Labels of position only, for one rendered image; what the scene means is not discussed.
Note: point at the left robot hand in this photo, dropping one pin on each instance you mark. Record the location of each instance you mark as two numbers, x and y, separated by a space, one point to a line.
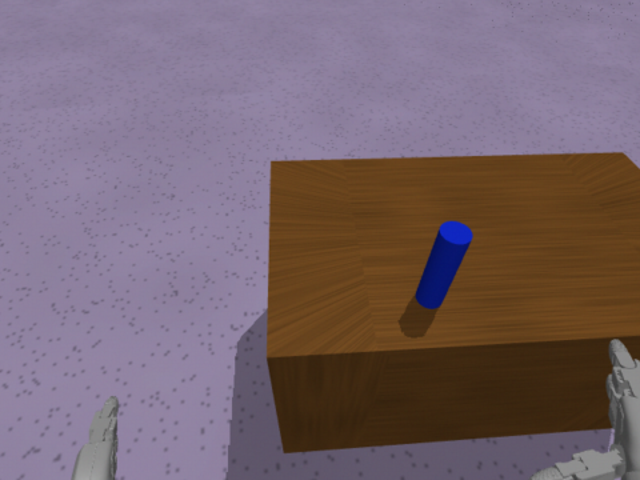
97 460

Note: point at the right robot hand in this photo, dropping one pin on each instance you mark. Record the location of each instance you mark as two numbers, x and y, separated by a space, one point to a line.
623 389

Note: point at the can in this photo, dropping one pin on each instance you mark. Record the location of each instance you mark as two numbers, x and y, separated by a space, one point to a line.
450 246

